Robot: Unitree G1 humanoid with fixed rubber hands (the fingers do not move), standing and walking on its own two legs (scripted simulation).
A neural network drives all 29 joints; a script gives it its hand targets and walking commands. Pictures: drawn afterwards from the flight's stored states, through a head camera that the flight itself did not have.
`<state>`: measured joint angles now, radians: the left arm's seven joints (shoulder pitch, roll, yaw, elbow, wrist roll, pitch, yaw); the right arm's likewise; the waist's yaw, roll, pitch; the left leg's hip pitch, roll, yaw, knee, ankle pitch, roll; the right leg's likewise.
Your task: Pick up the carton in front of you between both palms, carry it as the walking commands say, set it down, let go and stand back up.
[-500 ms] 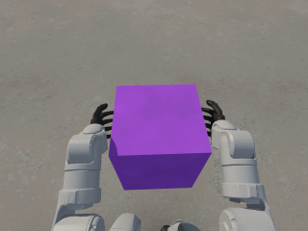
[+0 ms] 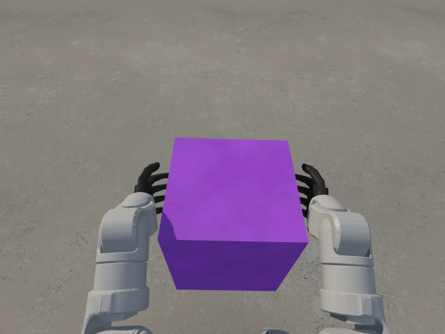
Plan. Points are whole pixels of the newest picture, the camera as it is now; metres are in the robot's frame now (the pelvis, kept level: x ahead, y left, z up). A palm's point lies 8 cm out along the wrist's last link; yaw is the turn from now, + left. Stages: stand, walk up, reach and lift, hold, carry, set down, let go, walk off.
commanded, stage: carry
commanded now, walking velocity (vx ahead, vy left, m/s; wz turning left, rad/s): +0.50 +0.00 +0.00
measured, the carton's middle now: (228, 219) +0.33 -0.01 -0.01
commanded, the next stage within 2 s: none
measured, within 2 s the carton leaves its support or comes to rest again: neither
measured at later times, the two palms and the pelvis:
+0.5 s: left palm (167, 119) +0.53 +0.11 +0.08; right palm (299, 113) +0.56 -0.19 +0.08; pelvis +0.29 -0.05 -0.01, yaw +3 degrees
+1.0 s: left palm (162, 50) +0.84 +0.15 +0.08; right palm (265, 47) +0.84 -0.15 +0.09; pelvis +0.58 +0.00 +0.00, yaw +1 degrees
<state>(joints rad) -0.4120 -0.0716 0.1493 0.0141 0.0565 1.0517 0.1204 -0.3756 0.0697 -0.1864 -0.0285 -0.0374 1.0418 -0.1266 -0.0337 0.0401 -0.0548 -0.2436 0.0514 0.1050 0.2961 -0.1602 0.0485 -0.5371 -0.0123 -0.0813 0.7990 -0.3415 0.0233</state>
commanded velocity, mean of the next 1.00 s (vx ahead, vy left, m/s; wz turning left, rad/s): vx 0.50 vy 0.00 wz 0.00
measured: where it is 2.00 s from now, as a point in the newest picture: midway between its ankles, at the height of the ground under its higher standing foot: (215, 151)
